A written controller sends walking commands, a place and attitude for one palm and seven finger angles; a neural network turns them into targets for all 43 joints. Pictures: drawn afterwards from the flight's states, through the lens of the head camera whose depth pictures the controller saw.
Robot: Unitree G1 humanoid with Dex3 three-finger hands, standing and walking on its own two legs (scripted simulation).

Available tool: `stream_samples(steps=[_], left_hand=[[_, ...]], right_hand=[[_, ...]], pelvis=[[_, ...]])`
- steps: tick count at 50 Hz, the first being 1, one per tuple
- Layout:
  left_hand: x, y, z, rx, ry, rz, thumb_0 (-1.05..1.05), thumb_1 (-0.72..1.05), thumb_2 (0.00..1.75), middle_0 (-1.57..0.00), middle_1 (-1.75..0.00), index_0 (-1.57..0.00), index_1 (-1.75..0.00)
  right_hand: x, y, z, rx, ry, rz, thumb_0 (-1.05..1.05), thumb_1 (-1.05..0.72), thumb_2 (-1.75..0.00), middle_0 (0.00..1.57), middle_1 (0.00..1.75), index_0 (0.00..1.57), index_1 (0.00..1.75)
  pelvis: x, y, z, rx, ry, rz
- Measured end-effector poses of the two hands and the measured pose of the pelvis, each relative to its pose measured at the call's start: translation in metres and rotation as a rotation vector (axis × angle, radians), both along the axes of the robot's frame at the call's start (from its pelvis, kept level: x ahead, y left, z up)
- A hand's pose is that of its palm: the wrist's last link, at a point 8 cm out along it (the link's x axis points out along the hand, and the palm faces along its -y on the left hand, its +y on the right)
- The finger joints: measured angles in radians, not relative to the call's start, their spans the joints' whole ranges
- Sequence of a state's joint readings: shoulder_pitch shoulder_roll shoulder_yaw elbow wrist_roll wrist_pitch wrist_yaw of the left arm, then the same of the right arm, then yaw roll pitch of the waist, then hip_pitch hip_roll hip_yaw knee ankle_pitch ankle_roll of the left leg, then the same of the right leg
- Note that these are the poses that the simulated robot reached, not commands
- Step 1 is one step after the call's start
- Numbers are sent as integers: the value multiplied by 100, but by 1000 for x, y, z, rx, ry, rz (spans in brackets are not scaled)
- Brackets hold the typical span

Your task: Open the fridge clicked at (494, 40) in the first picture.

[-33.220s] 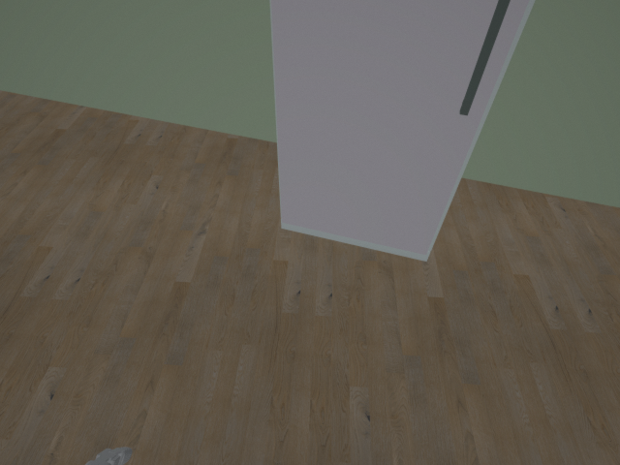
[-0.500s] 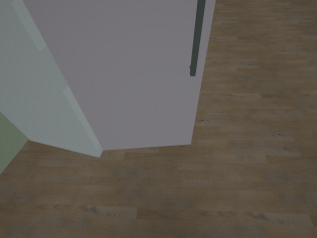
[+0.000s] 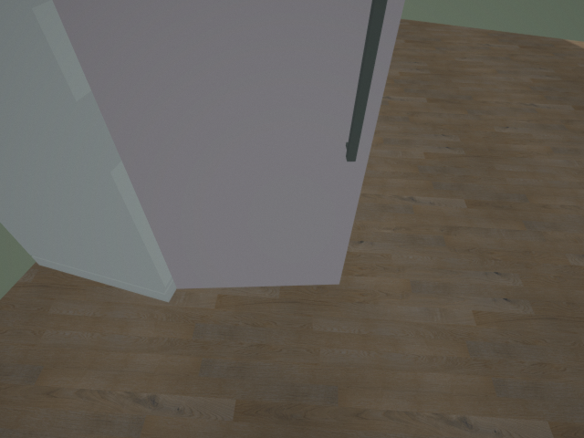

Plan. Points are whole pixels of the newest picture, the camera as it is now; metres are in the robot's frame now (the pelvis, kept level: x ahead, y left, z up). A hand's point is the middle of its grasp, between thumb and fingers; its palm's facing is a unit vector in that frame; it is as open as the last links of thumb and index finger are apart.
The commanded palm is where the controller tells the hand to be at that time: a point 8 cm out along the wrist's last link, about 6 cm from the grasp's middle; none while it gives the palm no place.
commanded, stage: let the arm hang, fingers relaxed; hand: right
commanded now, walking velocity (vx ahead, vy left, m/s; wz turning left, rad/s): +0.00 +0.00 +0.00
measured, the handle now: (362, 78) +0.73 -0.08 +0.14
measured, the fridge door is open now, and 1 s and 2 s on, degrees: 71 71 71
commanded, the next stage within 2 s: look to check the result in 0.24 s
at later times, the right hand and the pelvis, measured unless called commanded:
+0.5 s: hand out of the picture +0.01 -0.17 -0.18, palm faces +0.00 +0.98 -0.19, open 7.4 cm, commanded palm none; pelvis +0.01 +0.00 +0.00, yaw +0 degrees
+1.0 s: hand out of the picture +0.03 -0.17 -0.18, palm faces -0.01 +0.98 -0.18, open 7.4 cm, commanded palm none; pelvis +0.01 +0.01 +0.00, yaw +1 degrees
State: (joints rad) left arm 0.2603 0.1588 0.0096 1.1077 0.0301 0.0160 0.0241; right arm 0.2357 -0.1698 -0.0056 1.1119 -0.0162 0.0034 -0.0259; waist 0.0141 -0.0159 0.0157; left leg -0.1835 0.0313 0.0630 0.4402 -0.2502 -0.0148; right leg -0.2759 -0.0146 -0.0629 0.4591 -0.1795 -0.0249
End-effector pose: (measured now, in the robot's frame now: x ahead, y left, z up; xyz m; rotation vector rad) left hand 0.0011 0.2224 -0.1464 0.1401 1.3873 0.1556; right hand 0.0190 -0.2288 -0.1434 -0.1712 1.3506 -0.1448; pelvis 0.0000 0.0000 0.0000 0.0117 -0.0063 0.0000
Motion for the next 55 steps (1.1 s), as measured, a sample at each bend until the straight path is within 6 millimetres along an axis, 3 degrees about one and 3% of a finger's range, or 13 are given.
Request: stream_samples(steps=[8,30,55], left_hand=[[6,4,4,15,-14,0,1,92,90,-20,-30,-20,-30],[9,6,3,10,21,0,1,91,90,-20,-30,-20,-30],[11,6,5,13,20,12,1,91,90,-20,-30,-20,-30]], right_hand=[[15,3,-1,13,-26,12,0,-92,-90,20,30,20,30],[-17,10,-2,20,82,-15,0,-90,-90,20,30,20,30],[5,12,-2,24,43,5,0,-90,-90,20,30,20,30]], pelvis=[[2,1,1,-1,-1,3],[9,5,2,-1,-1,5],[14,6,3,-2,-1,11]])
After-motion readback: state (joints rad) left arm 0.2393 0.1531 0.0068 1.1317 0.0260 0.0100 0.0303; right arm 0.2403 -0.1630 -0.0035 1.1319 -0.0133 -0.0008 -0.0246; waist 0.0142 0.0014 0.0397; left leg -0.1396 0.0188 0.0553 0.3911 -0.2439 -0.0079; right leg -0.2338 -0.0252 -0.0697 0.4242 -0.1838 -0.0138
